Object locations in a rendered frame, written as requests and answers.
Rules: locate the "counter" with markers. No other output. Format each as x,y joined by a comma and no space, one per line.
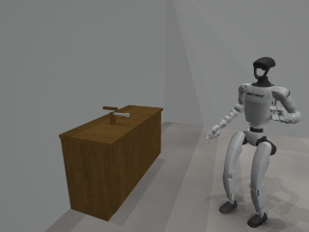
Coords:
105,158

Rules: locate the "robot left upper arm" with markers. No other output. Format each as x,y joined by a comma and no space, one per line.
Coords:
283,95

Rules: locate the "left robot hand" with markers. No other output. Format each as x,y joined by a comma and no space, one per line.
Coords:
282,115

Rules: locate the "right robot shin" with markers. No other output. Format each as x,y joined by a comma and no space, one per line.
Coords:
229,186

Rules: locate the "tap lever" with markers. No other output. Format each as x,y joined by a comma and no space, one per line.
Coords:
121,114

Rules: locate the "robot right forearm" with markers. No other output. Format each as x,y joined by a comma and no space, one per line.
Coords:
228,118

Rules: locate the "robot right upper arm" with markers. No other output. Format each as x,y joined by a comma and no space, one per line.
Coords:
240,106

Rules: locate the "robot left forearm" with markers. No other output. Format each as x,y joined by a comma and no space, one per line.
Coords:
294,118

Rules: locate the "right robot hand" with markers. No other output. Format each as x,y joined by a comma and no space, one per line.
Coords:
213,133

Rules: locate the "humanoid robot torso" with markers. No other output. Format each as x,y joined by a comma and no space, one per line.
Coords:
257,101

